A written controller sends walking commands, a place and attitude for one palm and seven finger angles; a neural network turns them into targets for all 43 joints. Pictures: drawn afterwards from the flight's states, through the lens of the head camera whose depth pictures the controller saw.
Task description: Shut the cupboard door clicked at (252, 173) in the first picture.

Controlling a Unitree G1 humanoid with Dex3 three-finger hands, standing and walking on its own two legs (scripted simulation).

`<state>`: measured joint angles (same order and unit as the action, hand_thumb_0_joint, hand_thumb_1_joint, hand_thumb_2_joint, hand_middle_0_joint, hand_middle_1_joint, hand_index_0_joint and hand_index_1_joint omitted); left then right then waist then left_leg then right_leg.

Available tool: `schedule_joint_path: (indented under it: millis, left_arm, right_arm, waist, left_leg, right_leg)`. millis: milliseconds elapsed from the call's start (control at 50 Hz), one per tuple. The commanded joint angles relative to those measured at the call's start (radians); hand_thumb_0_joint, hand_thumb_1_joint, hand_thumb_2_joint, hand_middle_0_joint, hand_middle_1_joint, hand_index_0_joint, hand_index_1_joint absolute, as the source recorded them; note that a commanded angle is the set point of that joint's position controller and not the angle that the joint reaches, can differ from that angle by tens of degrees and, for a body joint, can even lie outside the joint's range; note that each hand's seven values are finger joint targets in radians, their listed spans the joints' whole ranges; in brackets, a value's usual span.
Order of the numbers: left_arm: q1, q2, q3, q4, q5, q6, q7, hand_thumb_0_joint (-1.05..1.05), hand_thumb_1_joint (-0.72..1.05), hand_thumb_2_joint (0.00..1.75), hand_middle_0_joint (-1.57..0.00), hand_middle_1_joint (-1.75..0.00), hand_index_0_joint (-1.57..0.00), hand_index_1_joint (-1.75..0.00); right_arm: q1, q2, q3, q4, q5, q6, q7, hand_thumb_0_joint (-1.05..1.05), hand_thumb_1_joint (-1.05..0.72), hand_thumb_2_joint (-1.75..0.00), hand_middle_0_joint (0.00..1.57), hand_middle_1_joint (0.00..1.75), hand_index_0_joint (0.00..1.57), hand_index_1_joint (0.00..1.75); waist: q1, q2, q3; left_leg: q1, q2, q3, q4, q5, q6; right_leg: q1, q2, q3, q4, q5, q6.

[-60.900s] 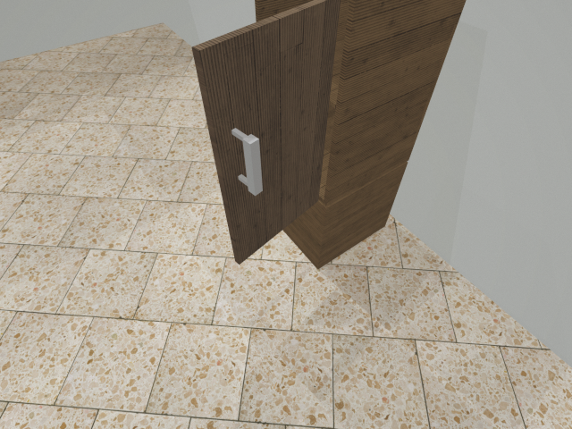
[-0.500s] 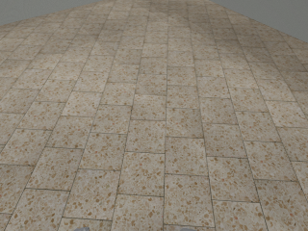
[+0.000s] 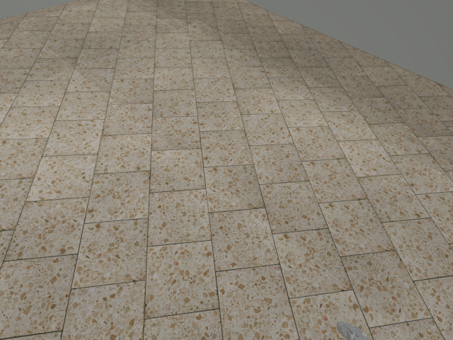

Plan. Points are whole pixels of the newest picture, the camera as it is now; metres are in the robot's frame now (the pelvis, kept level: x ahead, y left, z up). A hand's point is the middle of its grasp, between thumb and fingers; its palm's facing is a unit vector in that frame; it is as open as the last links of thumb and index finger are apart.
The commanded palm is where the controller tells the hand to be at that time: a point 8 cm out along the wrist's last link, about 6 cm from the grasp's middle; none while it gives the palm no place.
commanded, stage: turn to face it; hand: left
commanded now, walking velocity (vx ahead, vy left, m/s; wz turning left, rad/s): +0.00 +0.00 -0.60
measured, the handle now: out of the picture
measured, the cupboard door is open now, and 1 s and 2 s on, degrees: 20 20 20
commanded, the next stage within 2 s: none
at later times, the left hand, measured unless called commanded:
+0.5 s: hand (159, 314) +0.18 +0.14 -0.15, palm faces -0.32 -0.91 -0.27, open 7.4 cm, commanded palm none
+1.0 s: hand (171, 280) +0.25 +0.14 -0.16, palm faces -0.56 -0.80 -0.19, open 7.4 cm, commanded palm none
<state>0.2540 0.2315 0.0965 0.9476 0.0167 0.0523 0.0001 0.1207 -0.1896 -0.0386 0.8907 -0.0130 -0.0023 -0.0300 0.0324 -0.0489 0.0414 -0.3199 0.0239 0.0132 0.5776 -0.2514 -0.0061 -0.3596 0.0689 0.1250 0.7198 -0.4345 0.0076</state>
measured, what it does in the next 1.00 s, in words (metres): steps on the spot, turning right: right foot, then left foot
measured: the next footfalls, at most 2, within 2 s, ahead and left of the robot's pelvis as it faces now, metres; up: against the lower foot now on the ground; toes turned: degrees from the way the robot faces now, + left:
right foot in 0.38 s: +0.02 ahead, -0.14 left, +0.00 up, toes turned -20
left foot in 0.72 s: +0.15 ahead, +0.08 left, +0.00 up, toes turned -24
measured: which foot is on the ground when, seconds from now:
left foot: down 0.00-0.38, up 0.40-0.70, down 0.72-1.00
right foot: up 0.00-0.36, down 0.38-0.74, up 0.76-1.00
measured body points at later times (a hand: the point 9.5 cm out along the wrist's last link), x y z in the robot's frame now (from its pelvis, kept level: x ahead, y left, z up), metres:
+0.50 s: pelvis +0.02 -0.02 +0.00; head +0.06 -0.05 +0.45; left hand +0.20 +0.19 -0.13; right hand -0.04 -0.30 -0.15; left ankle +0.03 +0.12 -0.66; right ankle -0.02 -0.13 -0.73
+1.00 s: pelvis +0.05 +0.02 +0.02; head +0.10 +0.02 +0.46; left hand +0.28 +0.18 -0.14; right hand -0.05 -0.21 -0.11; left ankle +0.11 +0.10 -0.73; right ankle -0.06 -0.08 -0.65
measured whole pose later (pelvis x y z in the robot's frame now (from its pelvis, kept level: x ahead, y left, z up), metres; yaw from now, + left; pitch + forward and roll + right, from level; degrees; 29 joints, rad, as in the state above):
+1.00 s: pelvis +0.05 +0.02 +0.02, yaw -38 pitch +1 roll -3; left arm 0.17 0.26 0.10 0.90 0.02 0.09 -0.04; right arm 0.24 -0.18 -0.02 0.90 -0.02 0.01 -0.03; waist 0.00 -0.02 0.07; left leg -0.23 0.13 0.20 0.48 -0.26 0.02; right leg -0.45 -0.03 -0.04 1.04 -0.44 0.06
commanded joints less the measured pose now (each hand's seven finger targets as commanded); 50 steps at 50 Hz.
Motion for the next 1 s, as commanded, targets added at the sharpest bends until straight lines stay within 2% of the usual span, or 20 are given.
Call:
schedule_joint_path:
  millis: [0,80,220,300,320,340,360,380,400,420,500,600,660,680,700,720,740,760,820,980]
  left_arm:
    - [-0.021,0.104,0.026,-0.112,0.01,-0.014,-0.017,0.0,0.9,0.9,-0.2,-0.3,-0.2,-0.3]
    - [-0.019,0.083,0.017,-0.114,0.004,0.002,-0.037,0.0,0.9,0.9,-0.2,-0.3,-0.2,-0.3]
    - [-0.114,0.059,-0.002,-0.155,0.004,-0.004,-0.043,0.0,0.9,0.9,-0.2,-0.3,-0.2,-0.3]
    - [-0.047,0.085,0.0,-0.139,0.004,-0.019,-0.04,0.0,0.9,0.9,-0.2,-0.3,-0.2,-0.3]
    - [0.024,0.124,0.009,-0.116,0.007,-0.028,-0.036,0.0,0.9,0.9,-0.2,-0.3,-0.2,-0.3]
    - [0.083,0.236,0.028,-0.1,0.017,-0.041,-0.023,0.0,0.9,0.9,-0.2,-0.3,-0.2,-0.3]
    - [0.131,0.292,0.039,-0.079,0.004,-0.041,-0.009,0.0,0.9,0.9,-0.2,-0.3,-0.2,-0.3]
    - [0.135,0.285,0.038,-0.081,0.0,-0.037,0.003,0.0,0.9,0.9,-0.2,-0.3,-0.2,-0.3]
    - [0.08,0.25,0.036,-0.092,0.002,-0.036,0.01,0.0,0.9,0.9,-0.2,-0.3,-0.2,-0.3]
    - [0.024,0.236,0.034,-0.102,0.004,-0.036,0.015,0.0,0.9,0.9,-0.2,-0.3,-0.2,-0.3]
    - [-0.085,0.199,0.015,-0.14,0.008,-0.034,0.008,0.0,0.9,0.9,-0.2,-0.3,-0.2,-0.3]
    - [-0.069,0.214,0.023,-0.13,0.015,-0.027,0.0,0.0,0.9,0.9,-0.2,-0.3,-0.2,-0.3]
    - [-0.089,0.198,0.024,-0.126,0.003,-0.021,0.0,0.0,0.9,0.9,-0.2,-0.3,-0.2,-0.3]
    - [-0.097,0.163,0.017,-0.135,-0.004,-0.016,-0.001,0.0,0.9,0.9,-0.2,-0.3,-0.2,-0.3]
    - [-0.066,0.097,0.005,-0.153,-0.015,-0.01,-0.007,0.0,0.9,0.9,-0.2,-0.3,-0.2,-0.3]
    - [-0.086,0.087,-0.001,-0.168,-0.01,-0.012,-0.01,0.0,0.9,0.9,-0.2,-0.3,-0.2,-0.3]
    - [-0.095,0.107,0.004,-0.171,-0.003,-0.01,-0.012,0.0,0.9,0.9,-0.2,-0.3,-0.2,-0.3]
    - [-0.085,0.108,0.013,-0.147,0.009,-0.001,-0.015,0.0,0.9,0.9,-0.2,-0.3,-0.2,-0.3]
    - [-0.081,0.098,0.014,-0.127,0.005,0.005,-0.034,0.0,0.9,0.9,-0.2,-0.3,-0.2,-0.3]
    - [-0.14,0.053,-0.002,-0.151,0.004,0.008,-0.042,0.0,0.9,0.9,-0.2,-0.3,-0.2,-0.3]
  right_arm:
    - [0.062,-0.213,-0.037,-0.068,-0.021,-0.014,-0.016,0.0,-0.9,-0.9,0.2,0.3,0.2,0.3]
    - [0.044,-0.187,-0.029,-0.077,-0.017,-0.007,-0.018,0.0,-0.9,-0.9,0.2,0.3,0.2,0.3]
    - [0.146,-0.228,-0.054,-0.033,-0.017,-0.002,-0.005,0.0,-0.9,-0.9,0.2,0.3,0.2,0.3]
    - [0.12,-0.245,-0.064,-0.033,-0.011,0.004,0.003,0.0,-0.9,-0.9,0.2,0.3,0.2,0.3]
    - [0.108,-0.237,-0.067,-0.04,-0.003,0.004,0.008,0.0,-0.9,-0.9,0.2,0.3,0.2,0.3]
    - [0.108,-0.16,-0.051,-0.065,0.006,0.006,0.014,0.0,-0.9,-0.9,0.2,0.3,0.2,0.3]
    - [0.042,-0.14,-0.036,-0.103,0.003,0.013,0.009,0.0,-0.9,-0.9,0.2,0.3,0.2,0.3]
    - [0.045,-0.153,-0.033,-0.104,0.004,0.025,0.002,0.0,-0.9,-0.9,0.2,0.3,0.2,0.3]
    - [0.022,-0.139,-0.035,-0.097,0.004,0.024,0.0,0.0,-0.9,-0.9,0.2,0.3,0.2,0.3]
    - [0.036,-0.148,-0.035,-0.085,0.002,0.021,0.0,0.0,-0.9,-0.9,0.2,0.3,0.2,0.3]
    - [0.085,-0.139,-0.038,-0.049,-0.001,0.031,0.016,0.0,-0.9,-0.9,0.2,0.3,0.2,0.3]
    - [0.079,-0.125,-0.036,-0.063,0.003,0.019,0.014,0.0,-0.9,-0.9,0.2,0.3,0.2,0.3]
    - [0.16,-0.13,-0.033,-0.039,0.008,0.001,0.001,0.0,-0.9,-0.9,0.2,0.3,0.2,0.3]
    - [0.2,-0.163,-0.039,-0.028,0.007,-0.008,-0.003,0.0,-0.9,-0.9,0.2,0.3,0.2,0.3]
    - [0.22,-0.254,-0.052,-0.028,-0.008,-0.018,-0.007,0.0,-0.9,-0.9,0.2,0.3,0.2,0.3]
    - [0.248,-0.304,-0.059,-0.036,-0.013,-0.014,-0.011,0.0,-0.9,-0.9,0.2,0.3,0.2,0.3]
    - [0.224,-0.289,-0.05,-0.051,-0.021,-0.008,-0.011,0.0,-0.9,-0.9,0.2,0.3,0.2,0.3]
    - [0.164,-0.242,-0.037,-0.051,-0.021,-0.014,-0.015,0.0,-0.9,-0.9,0.2,0.3,0.2,0.3]
    - [0.113,-0.2,-0.023,-0.072,-0.019,-0.013,-0.02,0.0,-0.9,-0.9,0.2,0.3,0.2,0.3]
    - [0.192,-0.209,-0.049,-0.024,-0.015,-0.004,-0.009,0.0,-0.9,-0.9,0.2,0.3,0.2,0.3]
  waist:
    - [-0.026,0.214,-0.034]
    - [-0.016,0.236,-0.024]
    - [-0.071,0.261,-0.068]
    - [-0.026,0.238,-0.105]
    - [0.014,0.165,-0.135]
    - [0.042,-0.14,-0.165]
    - [0.068,-0.253,-0.146]
    - [0.061,-0.168,-0.142]
    - [0.043,-0.134,-0.097]
    - [0.019,-0.223,-0.098]
    - [-0.038,-0.105,-0.072]
    - [-0.023,-0.117,-0.058]
    - [-0.063,-0.118,-0.09]
    - [-0.08,-0.023,-0.115]
    - [-0.077,0.248,-0.127]
    - [-0.09,0.367,-0.118]
    - [-0.082,0.257,-0.099]
    - [-0.05,0.321,-0.069]
    - [-0.029,0.222,-0.031]
    - [-0.074,0.24,-0.065]
  left_leg:
    - [0.127,0.384,-0.281,-0.305,0.253,0.169]
    - [0.158,0.294,-0.042,-0.253,0.367,0.132]
    - [0.249,0.325,0.056,-0.183,0.464,0.129]
    - [0.206,0.31,0.112,-0.035,0.441,0.065]
    - [0.124,0.269,0.152,0.089,0.347,0.019]
    - [-0.114,0.151,0.21,0.301,-0.018,-0.044]
    - [-0.278,0.049,0.137,0.498,-0.422,-0.071]
    - [-0.29,0.08,0.024,0.588,-0.379,-0.062]
    - [-0.351,0.094,-0.002,0.611,-0.319,-0.062]
    - [-0.368,0.103,-0.009,0.613,-0.282,-0.072]
    - [-0.184,0.071,0.016,0.486,-0.147,-0.083]
    - [-0.09,0.018,0.035,0.215,-0.161,-0.075]
    - [0.085,-0.007,0.042,-0.055,-0.007,-0.068]
    - [0.205,0.045,-0.003,-0.176,0.051,-0.055]
    - [0.306,0.269,-0.243,-0.279,0.106,0.02]
    - [0.272,0.451,-0.386,-0.298,0.261,0.124]
    - [0.182,0.462,-0.347,-0.287,0.256,0.171]
    - [0.138,0.404,-0.287,-0.313,0.274,0.141]
    - [0.153,0.318,-0.092,-0.265,0.378,0.116]
    - [0.256,0.344,0.053,-0.228,0.362,0.132]
  right_leg:
    - [-0.206,-0.069,-0.074,0.429,-0.096,0.031]
    - [-0.185,-0.102,-0.138,0.398,-0.009,0.054]
    - [-0.089,-0.092,-0.216,0.097,0.019,0.042]
    - [0.103,-0.07,-0.244,-0.181,0.18,0.006]
    - [0.244,-0.105,-0.194,-0.296,0.323,-0.013]
    - [0.43,-0.324,0.091,-0.365,0.593,-0.093]
    - [0.432,-0.472,0.279,-0.343,0.947,-0.212]
    - [0.393,-0.487,0.243,-0.336,0.905,-0.253]
    - [0.382,-0.429,0.203,-0.34,0.805,-0.247]
    - [0.371,-0.4,0.21,-0.343,0.741,-0.237]
    - [0.155,-0.297,0.079,-0.37,0.511,-0.179]
    - [0.118,-0.277,0.169,-0.36,0.385,-0.187]
    - [0.073,-0.233,0.185,-0.257,0.461,-0.13]
    - [-0.003,-0.177,0.139,-0.182,0.378,-0.083]
    - [-0.16,-0.037,0.02,-0.003,0.104,-0.02]
    - [-0.206,-0.013,-0.091,0.229,-0.201,0.014]
    - [-0.168,-0.062,-0.054,0.364,-0.185,0.009]
    - [-0.189,-0.073,-0.043,0.431,-0.118,0.025]
    - [-0.195,-0.096,-0.095,0.478,-0.018,0.045]
    - [-0.128,-0.112,-0.191,0.188,-0.006,0.05]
